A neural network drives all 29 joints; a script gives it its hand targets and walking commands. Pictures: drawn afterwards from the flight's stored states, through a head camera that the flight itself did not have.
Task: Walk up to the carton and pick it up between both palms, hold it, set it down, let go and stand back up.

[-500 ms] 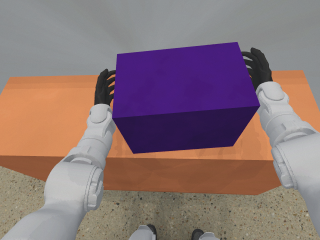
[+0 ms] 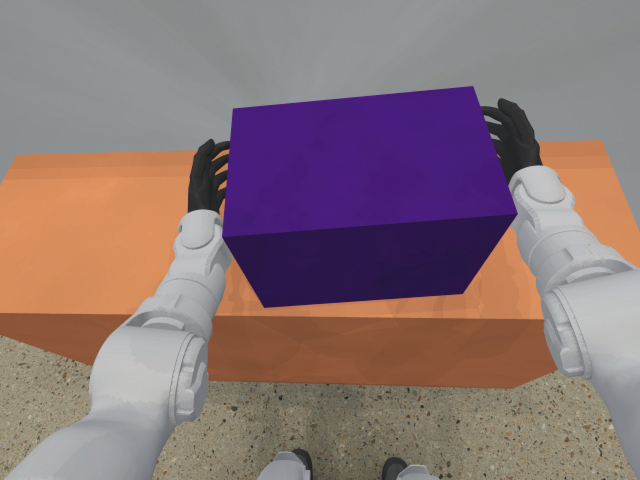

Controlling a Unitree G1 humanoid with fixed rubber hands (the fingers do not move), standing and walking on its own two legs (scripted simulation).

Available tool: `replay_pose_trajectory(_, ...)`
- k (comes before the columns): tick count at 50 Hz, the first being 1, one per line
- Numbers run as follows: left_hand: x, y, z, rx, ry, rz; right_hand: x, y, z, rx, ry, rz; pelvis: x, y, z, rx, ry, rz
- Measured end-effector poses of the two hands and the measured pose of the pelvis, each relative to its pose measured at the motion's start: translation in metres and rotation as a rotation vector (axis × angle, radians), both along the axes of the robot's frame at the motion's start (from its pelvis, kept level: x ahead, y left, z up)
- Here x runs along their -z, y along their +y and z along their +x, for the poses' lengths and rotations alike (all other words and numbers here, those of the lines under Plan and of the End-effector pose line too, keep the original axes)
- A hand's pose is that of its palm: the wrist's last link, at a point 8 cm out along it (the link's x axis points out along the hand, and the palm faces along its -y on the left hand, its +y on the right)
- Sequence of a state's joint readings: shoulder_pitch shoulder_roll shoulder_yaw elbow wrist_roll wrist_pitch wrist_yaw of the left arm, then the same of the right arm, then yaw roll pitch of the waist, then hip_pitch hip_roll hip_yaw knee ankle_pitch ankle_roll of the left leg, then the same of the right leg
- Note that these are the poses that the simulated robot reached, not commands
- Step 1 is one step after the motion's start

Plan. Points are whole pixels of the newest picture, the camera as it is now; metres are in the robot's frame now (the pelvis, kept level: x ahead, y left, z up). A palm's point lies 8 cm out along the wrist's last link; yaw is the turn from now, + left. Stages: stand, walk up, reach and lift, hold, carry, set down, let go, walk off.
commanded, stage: reach and lift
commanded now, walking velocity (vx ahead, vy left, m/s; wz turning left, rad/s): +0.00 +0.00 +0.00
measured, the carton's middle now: (357, 209) +0.46 +0.01 +0.00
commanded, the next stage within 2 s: none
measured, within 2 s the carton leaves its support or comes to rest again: leaves its support in 0.64 s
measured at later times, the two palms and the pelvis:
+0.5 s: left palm (195, 221) +0.40 +0.21 +0.05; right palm (517, 185) +0.45 -0.17 +0.07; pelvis +0.01 +0.01 +0.03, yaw +1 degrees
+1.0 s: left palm (168, 200) +0.39 +0.22 +0.11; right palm (535, 165) +0.43 -0.17 +0.12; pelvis +0.01 +0.02 +0.04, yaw +2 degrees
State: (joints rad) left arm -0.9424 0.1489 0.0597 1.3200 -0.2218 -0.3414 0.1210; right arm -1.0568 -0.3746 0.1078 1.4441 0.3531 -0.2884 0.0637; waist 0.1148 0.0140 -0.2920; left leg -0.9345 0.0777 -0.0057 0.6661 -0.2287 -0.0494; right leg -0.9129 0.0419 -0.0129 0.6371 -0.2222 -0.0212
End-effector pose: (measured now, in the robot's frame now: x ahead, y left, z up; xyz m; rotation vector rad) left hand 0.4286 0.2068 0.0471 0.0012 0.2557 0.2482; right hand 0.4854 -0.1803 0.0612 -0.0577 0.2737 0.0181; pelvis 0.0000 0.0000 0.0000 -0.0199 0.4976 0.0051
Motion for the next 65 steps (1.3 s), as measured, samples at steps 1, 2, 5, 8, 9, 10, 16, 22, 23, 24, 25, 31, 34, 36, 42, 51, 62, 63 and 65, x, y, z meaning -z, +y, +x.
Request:
replay_pose_trajectory(1,0.000,0.000,0.000,-0.001,0.000,-0.001,0.000,0.000,0.000,0.000,0.000,0.000,-0.001,0.000,0.000,0.000,-0.001,0.000)
replay_pose_trajectory(2,0.000,0.000,0.000,-0.001,0.000,-0.001,0.000,0.000,0.000,0.000,0.000,0.000,-0.001,0.001,0.000,0.000,-0.003,0.000)
replay_pose_trajectory(5,0.000,0.001,-0.002,0.000,-0.001,-0.003,-0.001,0.002,-0.001,-0.003,-0.003,-0.006,-0.004,0.001,0.002,-0.002,-0.012,0.001)
replay_pose_trajectory(8,-0.001,0.003,-0.004,-0.002,-0.005,-0.005,-0.002,0.003,-0.003,-0.009,-0.012,-0.023,-0.009,0.003,0.004,-0.007,-0.029,0.002)
replay_pose_trajectory(9,-0.001,0.003,-0.006,-0.003,-0.006,-0.006,-0.003,0.004,-0.004,-0.011,-0.016,-0.026,-0.011,0.003,0.005,-0.009,-0.035,0.002)
replay_pose_trajectory(10,-0.002,0.004,-0.008,-0.003,-0.008,-0.007,-0.003,0.004,-0.006,-0.011,-0.020,-0.028,-0.012,0.004,0.006,-0.012,-0.043,0.001)
replay_pose_trajectory(16,-0.004,0.004,-0.018,0.011,-0.014,-0.013,-0.005,0.007,-0.018,-0.017,-0.045,-0.031,-0.022,0.008,0.013,-0.018,-0.096,0.004)
replay_pose_trajectory(22,-0.004,0.006,-0.025,0.021,0.001,-0.018,-0.004,0.008,-0.029,-0.010,-0.034,-0.049,-0.028,0.011,0.014,-0.019,-0.130,0.006)
replay_pose_trajectory(23,-0.004,0.006,-0.026,0.024,0.003,-0.019,-0.004,0.008,-0.031,-0.007,-0.032,-0.050,-0.028,0.012,0.014,-0.019,-0.131,0.006)
replay_pose_trajectory(24,-0.004,0.007,-0.026,0.026,0.004,-0.019,-0.004,0.008,-0.032,-0.005,-0.031,-0.051,-0.029,0.012,0.014,-0.019,-0.132,0.005)
replay_pose_trajectory(25,-0.003,0.007,-0.027,0.027,0.006,-0.019,-0.004,0.009,-0.034,-0.003,-0.029,-0.052,-0.029,0.013,0.014,-0.020,-0.131,0.004)
replay_pose_trajectory(31,-0.006,0.011,-0.031,0.030,0.010,-0.014,-0.006,0.013,-0.039,0.004,-0.026,-0.042,-0.031,0.017,0.014,-0.023,-0.130,0.000)
replay_pose_trajectory(34,-0.013,0.014,-0.032,0.026,-0.002,-0.010,-0.012,0.015,-0.039,0.004,-0.037,-0.030,-0.031,0.019,0.013,-0.026,-0.136,-0.001)
replay_pose_trajectory(36,-0.020,0.015,-0.032,0.024,-0.016,-0.007,-0.017,0.017,-0.039,0.004,-0.050,-0.019,-0.031,0.020,0.013,-0.028,-0.142,-0.002)
replay_pose_trajectory(42,-0.046,0.017,-0.032,0.024,-0.052,0.001,-0.040,0.019,-0.040,0.012,-0.083,0.016,-0.034,0.021,0.012,-0.032,-0.193,0.001)
replay_pose_trajectory(51,-0.064,0.013,-0.038,0.042,-0.038,-0.009,-0.062,0.013,-0.053,0.036,-0.064,0.018,-0.040,0.016,0.011,-0.032,-0.300,0.011)
replay_pose_trajectory(62,-0.076,0.012,-0.037,0.077,-0.046,0.006,-0.073,0.011,-0.064,0.070,-0.069,0.017,-0.043,0.016,0.012,-0.028,-0.351,0.017)
replay_pose_trajectory(63,-0.079,0.013,-0.036,0.078,-0.051,0.011,-0.074,0.011,-0.064,0.071,-0.073,0.020,-0.043,0.016,0.013,-0.028,-0.353,0.017)
replay_pose_trajectory(65,-0.084,0.014,-0.036,0.077,-0.059,0.019,-0.076,0.013,-0.064,0.074,-0.080,0.026,-0.043,0.017,0.014,-0.028,-0.360,0.017)
